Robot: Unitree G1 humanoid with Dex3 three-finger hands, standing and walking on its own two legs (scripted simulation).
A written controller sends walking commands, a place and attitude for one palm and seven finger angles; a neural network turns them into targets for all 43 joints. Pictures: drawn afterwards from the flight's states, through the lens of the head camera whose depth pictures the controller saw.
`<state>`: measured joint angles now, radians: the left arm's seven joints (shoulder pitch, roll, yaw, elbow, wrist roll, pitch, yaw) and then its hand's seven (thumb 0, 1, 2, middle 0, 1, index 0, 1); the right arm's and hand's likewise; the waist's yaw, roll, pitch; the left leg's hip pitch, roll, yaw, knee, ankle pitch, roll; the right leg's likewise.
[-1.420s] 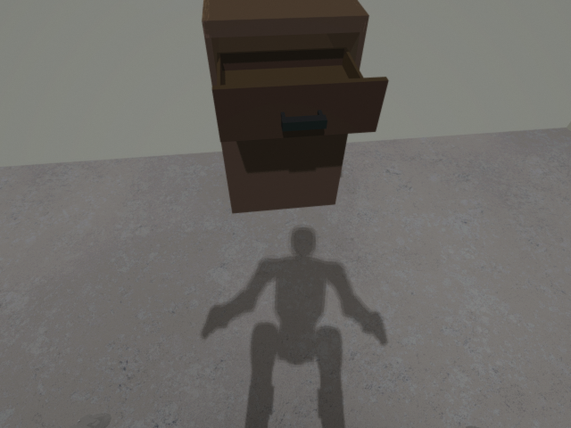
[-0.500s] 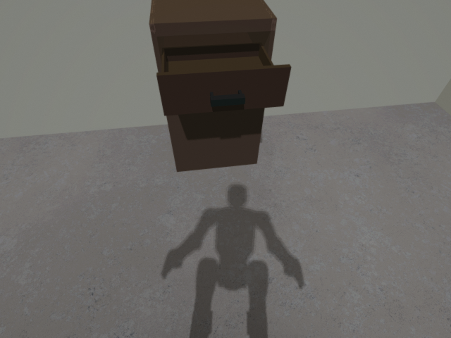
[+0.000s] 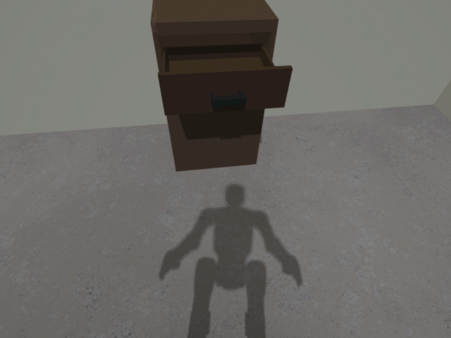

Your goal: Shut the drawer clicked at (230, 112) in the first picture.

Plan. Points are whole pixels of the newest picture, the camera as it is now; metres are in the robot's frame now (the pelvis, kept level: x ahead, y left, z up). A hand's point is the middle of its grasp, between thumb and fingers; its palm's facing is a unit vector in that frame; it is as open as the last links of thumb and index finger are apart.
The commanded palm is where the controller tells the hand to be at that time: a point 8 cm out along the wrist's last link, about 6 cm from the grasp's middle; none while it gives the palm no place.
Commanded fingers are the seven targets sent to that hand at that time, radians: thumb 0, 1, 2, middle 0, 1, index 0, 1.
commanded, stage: look at it before walking up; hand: left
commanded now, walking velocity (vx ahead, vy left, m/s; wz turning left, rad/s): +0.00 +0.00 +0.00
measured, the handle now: (227, 97) +0.87 +0.04 -0.06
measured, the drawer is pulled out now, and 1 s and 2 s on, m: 0.30 0.30 0.30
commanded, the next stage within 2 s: walk to a spot facing it in 0.02 s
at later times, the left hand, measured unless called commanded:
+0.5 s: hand out of the picture +0.05 +0.19 -0.18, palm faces -0.13 -0.95 -0.29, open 7.4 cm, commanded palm none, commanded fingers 0.00 0.90 0.90 -0.20 -0.30 -0.20 -0.30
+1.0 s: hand out of the picture +0.11 +0.20 -0.18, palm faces -0.30 -0.93 -0.21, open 7.4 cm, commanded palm none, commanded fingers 0.00 0.90 0.90 -0.20 -0.30 -0.20 -0.30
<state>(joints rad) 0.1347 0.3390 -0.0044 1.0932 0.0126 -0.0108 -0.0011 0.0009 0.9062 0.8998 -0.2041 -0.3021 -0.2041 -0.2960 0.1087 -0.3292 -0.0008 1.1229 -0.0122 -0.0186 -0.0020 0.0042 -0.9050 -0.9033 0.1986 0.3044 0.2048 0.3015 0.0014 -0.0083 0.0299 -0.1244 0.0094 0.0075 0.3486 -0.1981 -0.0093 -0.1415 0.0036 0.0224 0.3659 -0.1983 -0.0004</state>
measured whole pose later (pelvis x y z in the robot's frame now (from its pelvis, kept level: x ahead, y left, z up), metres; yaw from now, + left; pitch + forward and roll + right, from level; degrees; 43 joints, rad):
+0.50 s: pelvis -0.02 -0.02 -0.03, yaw -11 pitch -2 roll +2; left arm 0.26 0.24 0.04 0.96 0.03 0.05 -0.01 0.00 0.91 0.90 -0.20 -0.30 -0.20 -0.30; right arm 0.15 -0.23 -0.04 0.98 -0.02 0.02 -0.01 0.00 -0.90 -0.90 0.20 0.30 0.21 0.30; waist 0.04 0.01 0.09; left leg -0.24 0.09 0.17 0.67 -0.37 -0.03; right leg -0.32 0.00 -0.03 0.69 -0.32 -0.01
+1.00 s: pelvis +0.05 +0.01 -0.01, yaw -26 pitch +1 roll -1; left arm 0.41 0.21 0.08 0.97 0.02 0.00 -0.01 0.00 0.91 0.90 -0.20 -0.30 -0.20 -0.30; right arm 0.16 -0.21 -0.06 0.89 -0.01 -0.04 0.00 0.01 -0.91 -0.90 0.19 0.30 0.20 0.30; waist 0.07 -0.02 -0.01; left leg -0.29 0.02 0.01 0.53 -0.34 -0.03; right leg -0.23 0.10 0.21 0.49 -0.28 -0.03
